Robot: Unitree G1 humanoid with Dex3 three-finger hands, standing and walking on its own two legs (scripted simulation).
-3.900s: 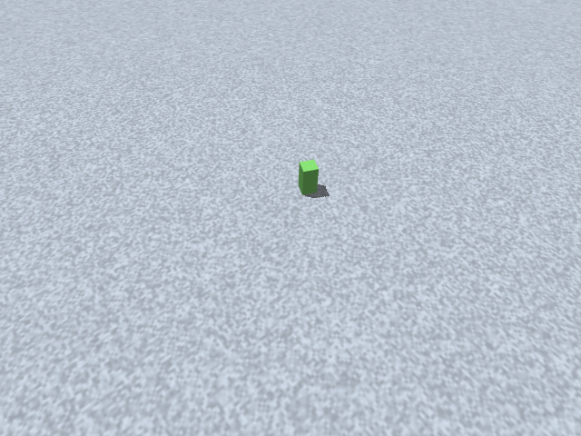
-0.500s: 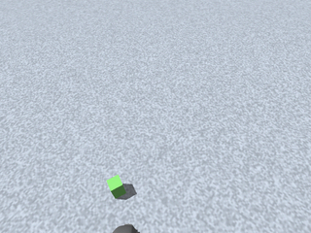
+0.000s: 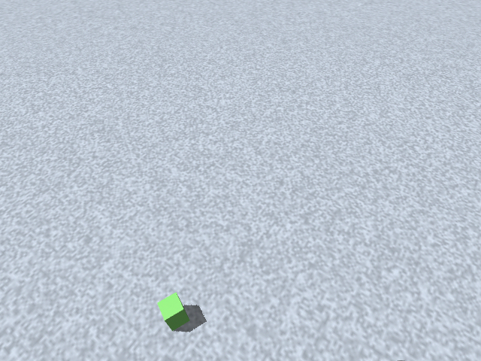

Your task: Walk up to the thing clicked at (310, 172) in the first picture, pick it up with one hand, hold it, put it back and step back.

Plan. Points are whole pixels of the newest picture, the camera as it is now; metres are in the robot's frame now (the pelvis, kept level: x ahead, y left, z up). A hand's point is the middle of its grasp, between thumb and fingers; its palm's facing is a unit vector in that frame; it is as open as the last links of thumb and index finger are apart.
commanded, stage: walk up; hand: left
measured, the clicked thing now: (174, 312) +0.39 +0.26 -0.69
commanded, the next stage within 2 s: stand in 0.98 s
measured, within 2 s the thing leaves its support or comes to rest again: neither
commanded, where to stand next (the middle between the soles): +0.05 +0.00 m, yaw +0 degrees
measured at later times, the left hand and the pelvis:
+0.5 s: hand out of the picture +0.10 +0.25 -0.14, palm faces -0.03 -0.94 -0.33, open 7.4 cm; pelvis +0.01 +0.00 +0.02, yaw +0 degrees
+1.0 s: hand out of the picture +0.10 +0.25 -0.14, palm faces -0.02 -0.94 -0.34, open 7.4 cm; pelvis +0.02 +0.00 +0.02, yaw +0 degrees
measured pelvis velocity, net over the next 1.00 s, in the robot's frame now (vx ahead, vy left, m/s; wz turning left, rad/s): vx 0.02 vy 0.00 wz -0.01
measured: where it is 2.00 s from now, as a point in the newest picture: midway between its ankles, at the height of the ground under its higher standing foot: outside the picture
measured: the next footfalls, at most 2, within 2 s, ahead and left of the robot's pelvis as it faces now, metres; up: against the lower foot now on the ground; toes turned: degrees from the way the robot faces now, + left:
none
